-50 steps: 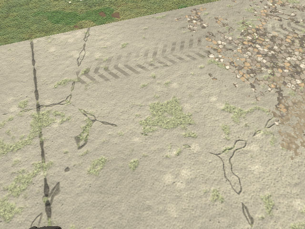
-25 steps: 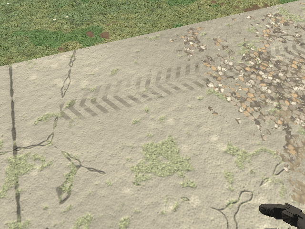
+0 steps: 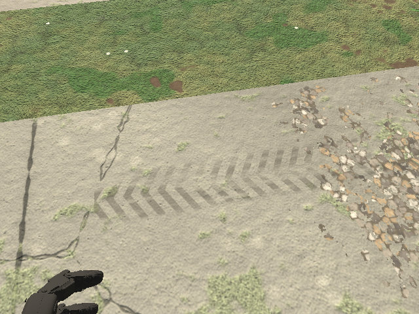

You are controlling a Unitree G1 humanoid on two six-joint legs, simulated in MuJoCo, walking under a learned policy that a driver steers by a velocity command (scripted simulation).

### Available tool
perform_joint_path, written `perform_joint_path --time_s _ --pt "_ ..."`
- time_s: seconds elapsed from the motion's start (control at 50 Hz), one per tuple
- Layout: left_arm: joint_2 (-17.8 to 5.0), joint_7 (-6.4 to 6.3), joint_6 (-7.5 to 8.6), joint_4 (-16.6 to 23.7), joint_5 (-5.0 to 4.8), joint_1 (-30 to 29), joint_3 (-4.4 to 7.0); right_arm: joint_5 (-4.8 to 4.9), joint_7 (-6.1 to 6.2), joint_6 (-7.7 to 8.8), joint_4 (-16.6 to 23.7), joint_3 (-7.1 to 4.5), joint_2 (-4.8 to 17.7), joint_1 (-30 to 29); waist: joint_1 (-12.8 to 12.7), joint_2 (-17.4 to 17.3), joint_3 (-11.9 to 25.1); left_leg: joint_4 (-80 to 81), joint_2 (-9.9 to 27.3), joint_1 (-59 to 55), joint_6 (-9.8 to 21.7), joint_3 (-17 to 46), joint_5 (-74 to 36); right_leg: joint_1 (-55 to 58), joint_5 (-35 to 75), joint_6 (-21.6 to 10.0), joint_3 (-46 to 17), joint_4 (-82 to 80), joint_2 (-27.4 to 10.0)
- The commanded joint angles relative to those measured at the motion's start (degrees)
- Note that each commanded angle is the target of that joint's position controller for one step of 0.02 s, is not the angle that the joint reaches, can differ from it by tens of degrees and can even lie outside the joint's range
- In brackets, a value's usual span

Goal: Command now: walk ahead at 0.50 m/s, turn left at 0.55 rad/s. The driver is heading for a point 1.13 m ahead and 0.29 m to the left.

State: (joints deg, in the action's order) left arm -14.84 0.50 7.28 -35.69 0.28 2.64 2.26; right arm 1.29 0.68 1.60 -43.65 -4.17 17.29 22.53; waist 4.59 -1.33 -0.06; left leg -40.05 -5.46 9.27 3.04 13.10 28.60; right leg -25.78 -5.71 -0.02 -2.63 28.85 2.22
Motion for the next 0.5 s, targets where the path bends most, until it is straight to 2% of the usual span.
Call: perform_joint_path --time_s 0.02,0.04,0.06,0.08,0.1,0.12,0.18,0.24,0.3,0.34,0.38,0.4,0.44,0.46,0.48,0.5 --pt "-11.0 -0.13 -0.51 0.0 -0.20 17.9 4.39 1.28 0.16 1.45 5.8 -0.27 6.1 3.8 -8.1 14.0 13.7 -32.0 4.5 36.3 -1.5 -2.3 3.6 42.6 -23.9 -13.5 -40.7 -10.8 -25.9" --pt "-8.2 -0.36 -0.82 0.2 -0.34 16.0 3.58 0.72 0.09 1.07 6.5 -0.98 8.3 -2.2 -9.4 8.6 7.1 -33.6 6.0 37.5 -2.0 -3.7 -2.1 36.3 -21.1 -11.2 -31.3 -11.3 -23.3" --pt "-7.5 -0.32 -1.05 0.3 0.12 13.5 3.09 0.10 0.08 0.79 7.1 -1.00 7.4 -4.8 -8.4 4.8 3.6 -32.8 7.8 35.6 -2.6 -5.0 -6.2 29.9 -13.3 -10.2 -24.5 -12.4 -20.8" --pt "-6.4 -0.30 -1.22 -0.3 0.29 11.8 2.77 -0.31 -0.17 0.73 7.9 -1.16 6.7 -6.5 -7.4 4.9 0.9 -30.7 9.2 34.8 -2.9 -5.1 -8.7 25.5 -8.0 -10.1 -19.8 -13.8 -18.7" --pt "-6.0 -0.38 -1.13 -0.7 0.60 11.0 2.57 0.06 -0.61 0.49 8.2 -1.17 5.8 -6.3 -6.1 6.9 0.0 -29.5 10.5 32.5 -2.9 -5.6 -10.2 22.1 -4.9 -9.6 -15.7 -15.2 -17.3" --pt "-5.7 -0.34 -0.92 -1.2 0.45 10.6 2.58 0.38 -0.84 0.19 8.3 -1.02 4.7 -6.1 -5.7 7.8 -0.3 -28.5 11.0 31.5 -3.1 -6.4 -10.9 20.4 -3.0 -9.7 -12.7 -16.6 -16.4" --pt "-7.5 -0.36 -0.39 -3.1 0.07 11.1 3.27 -0.02 -1.09 -0.39 9.6 -0.51 2.9 -8.7 -5.4 6.4 -1.3 -24.2 11.9 33.3 -4.2 -7.2 -14.2 19.4 3.5 -11.1 -6.8 -19.1 -17.0" --pt "-9.1 -0.58 -0.70 -4.6 0.19 11.3 3.77 -0.03 -1.68 -0.17 10.3 -0.07 2.3 -11.8 -6.0 5.1 -1.4 -16.0 12.3 33.8 -4.5 -7.9 -21.6 21.2 8.9 -10.7 -0.7 -19.4 -16.6" --pt "-10.5 -0.85 -1.26 -6.0 -0.22 12.4 3.99 -0.04 -2.76 0.49 11.4 0.50 1.5 -17.4 -8.1 4.5 -2.6 -6.1 11.4 31.0 -3.6 -10.8 -29.0 22.1 10.3 -9.3 4.9 -19.3 -15.8" --pt "-11.5 -0.91 -1.71 -7.2 -0.72 14.2 4.24 0.08 -3.42 0.63 12.7 0.69 1.3 -20.8 -9.2 4.3 -3.6 -1.8 10.7 30.1 -2.6 -12.6 -29.4 24.2 10.7 -8.6 6.8 -19.0 -16.5" --pt "-12.6 -0.90 -2.30 -8.1 -1.36 15.3 4.58 0.26 -4.00 0.58 14.0 0.55 1.8 -22.8 -9.3 4.7 -4.3 1.2 10.0 29.6 -1.2 -14.0 -26.4 27.3 13.9 -7.8 8.3 -17.5 -17.7" --pt "-13.2 -0.95 -2.66 -8.3 -1.63 15.3 4.77 0.20 -4.22 0.52 14.5 0.30 2.4 -23.0 -8.7 5.1 -4.1 2.4 9.1 28.3 -0.1 -15.1 -23.8 28.7 19.0 -7.2 9.3 -15.7 -18.1" --pt "-15.1 -1.36 -3.37 -8.3 -2.07 15.0 5.32 -0.22 -4.24 0.10 14.4 -0.93 4.7 -19.4 -5.6 7.1 -0.6 3.3 5.1 20.3 2.4 -18.5 -17.8 30.3 38.9 -5.9 11.9 -7.0 -18.0" --pt "-15.5 -1.60 -3.81 -8.2 -2.28 14.5 5.36 -0.19 -4.01 -0.13 12.8 -2.25 6.8 -12.3 -1.3 6.8 3.3 6.0 2.5 10.7 4.3 -19.8 -18.6 28.7 44.9 -4.8 13.6 2.6 -16.8" --pt "-13.9 -1.90 -3.79 -7.8 -1.99 14.9 4.70 0.05 -3.14 -0.55 10.2 -4.21 10.2 -2.2 3.6 4.9 8.3 8.2 1.6 -5.4 6.6 -17.6 -21.8 20.1 39.8 -2.8 14.7 16.2 -14.7" --pt "-7.3 -1.62 -3.25 -5.6 0.74 17.8 2.57 0.46 -1.86 -0.93 9.2 -5.39 15.9 2.2 1.8 -8.3 13.0 8.9 15.3 -24.3 12.5 4.7 -22.4 -1.2 -2.6 0.2 14.5 36.6 -8.9"
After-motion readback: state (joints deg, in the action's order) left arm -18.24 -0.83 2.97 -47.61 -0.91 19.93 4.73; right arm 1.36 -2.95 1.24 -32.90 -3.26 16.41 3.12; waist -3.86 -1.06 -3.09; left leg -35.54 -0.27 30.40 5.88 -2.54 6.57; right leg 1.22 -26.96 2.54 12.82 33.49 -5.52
